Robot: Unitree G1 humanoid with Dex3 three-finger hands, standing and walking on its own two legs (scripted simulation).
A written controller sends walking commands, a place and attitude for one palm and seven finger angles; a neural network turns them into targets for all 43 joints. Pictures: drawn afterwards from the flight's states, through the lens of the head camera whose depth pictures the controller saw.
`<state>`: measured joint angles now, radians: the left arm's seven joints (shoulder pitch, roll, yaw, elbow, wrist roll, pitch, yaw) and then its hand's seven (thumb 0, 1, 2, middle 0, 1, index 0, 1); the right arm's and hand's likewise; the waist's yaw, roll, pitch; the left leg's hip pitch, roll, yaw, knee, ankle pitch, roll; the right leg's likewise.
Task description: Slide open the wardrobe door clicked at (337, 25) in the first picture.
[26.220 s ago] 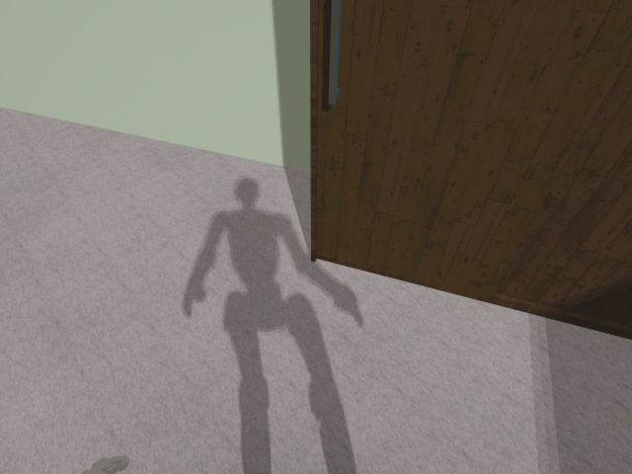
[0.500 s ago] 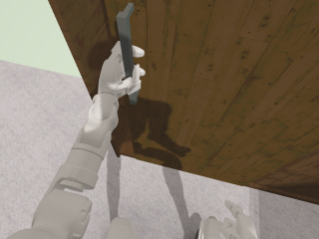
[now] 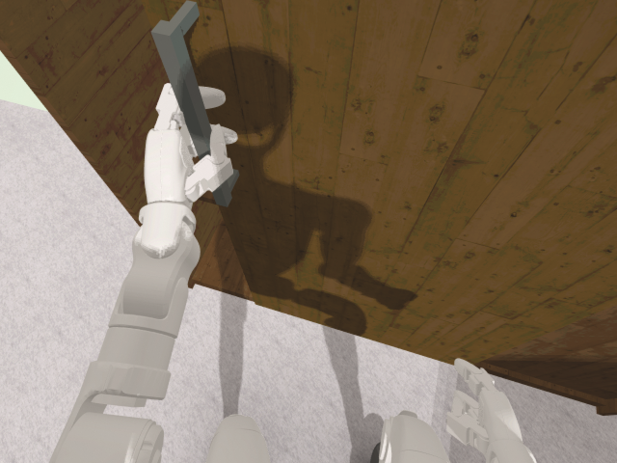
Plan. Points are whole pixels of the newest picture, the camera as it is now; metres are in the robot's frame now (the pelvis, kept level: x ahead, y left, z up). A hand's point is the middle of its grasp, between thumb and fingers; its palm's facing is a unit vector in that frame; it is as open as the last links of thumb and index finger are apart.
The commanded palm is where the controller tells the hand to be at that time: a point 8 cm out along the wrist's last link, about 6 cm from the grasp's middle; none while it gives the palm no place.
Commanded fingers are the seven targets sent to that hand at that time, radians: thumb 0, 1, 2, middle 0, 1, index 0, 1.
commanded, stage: step sideways, sliding the door along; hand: left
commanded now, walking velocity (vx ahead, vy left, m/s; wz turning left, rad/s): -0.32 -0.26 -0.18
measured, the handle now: (209, 126) +0.44 +0.22 +0.12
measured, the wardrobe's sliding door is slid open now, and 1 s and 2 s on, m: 0.23 0.50 0.50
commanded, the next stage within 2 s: stop walking and hold the door there in 0.90 s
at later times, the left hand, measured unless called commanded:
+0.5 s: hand (415, 214) +0.36 -0.03 +0.12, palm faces +0.12 -0.99 -0.01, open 6.1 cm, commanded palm +0.33 -0.05 +0.11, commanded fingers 0.00 0.90 0.90 -0.45 -1.40 -0.45 -1.40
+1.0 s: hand (467, 219) +0.37 -0.08 +0.12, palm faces +0.37 -0.93 -0.03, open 6.4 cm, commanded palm +0.33 -0.05 +0.10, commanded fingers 0.00 0.90 0.90 -0.45 -1.40 -0.45 -1.40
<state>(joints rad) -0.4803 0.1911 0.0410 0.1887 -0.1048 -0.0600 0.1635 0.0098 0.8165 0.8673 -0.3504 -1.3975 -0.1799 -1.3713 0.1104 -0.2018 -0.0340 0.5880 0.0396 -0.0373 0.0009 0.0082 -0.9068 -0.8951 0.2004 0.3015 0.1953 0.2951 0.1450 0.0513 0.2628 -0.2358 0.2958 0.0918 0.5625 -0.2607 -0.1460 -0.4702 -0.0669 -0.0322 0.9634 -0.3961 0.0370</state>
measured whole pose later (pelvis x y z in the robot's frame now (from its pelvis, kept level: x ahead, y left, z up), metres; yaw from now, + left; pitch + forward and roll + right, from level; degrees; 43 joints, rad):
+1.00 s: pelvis -0.01 -0.30 +0.01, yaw -3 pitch -1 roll -5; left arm -0.33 0.22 0.19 0.05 -0.06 -0.04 0.21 0.02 0.82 0.87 -0.29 -1.39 -0.13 -1.30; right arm 0.17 -0.22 -0.04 0.62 0.04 -0.06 0.02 0.01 -0.91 -0.90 0.20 0.30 0.19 0.29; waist 0.11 0.01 0.23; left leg -0.22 0.20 0.10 0.55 -0.30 -0.04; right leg -0.54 0.00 -0.04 1.12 -0.42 0.04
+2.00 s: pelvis -0.08 -0.33 +0.00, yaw -14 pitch -2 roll -1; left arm -0.52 0.61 0.47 1.02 -0.01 -0.15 0.10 -0.04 0.70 0.84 -0.33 -1.30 -0.38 -1.38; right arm 0.33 -0.29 0.00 0.78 0.05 -0.04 -0.10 0.01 -0.90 -0.89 0.21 0.30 0.20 0.30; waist -0.06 0.03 0.00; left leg -0.34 0.07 0.11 0.55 -0.19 0.02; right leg -0.20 0.00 -0.06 0.53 -0.30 0.00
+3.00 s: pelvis -0.11 -0.22 +0.00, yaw -9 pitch +0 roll -1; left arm -0.68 0.39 0.18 0.61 -0.04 -0.06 0.10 -0.07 0.77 0.79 -0.45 -1.40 -0.33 -1.40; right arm 0.15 -0.15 0.09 0.68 0.02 -0.09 -0.07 0.01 -0.90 -0.89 0.21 0.30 0.20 0.30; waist 0.02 -0.01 0.21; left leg -0.39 0.07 0.14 0.57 -0.19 0.04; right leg -0.30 0.00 -0.05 0.65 -0.38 0.02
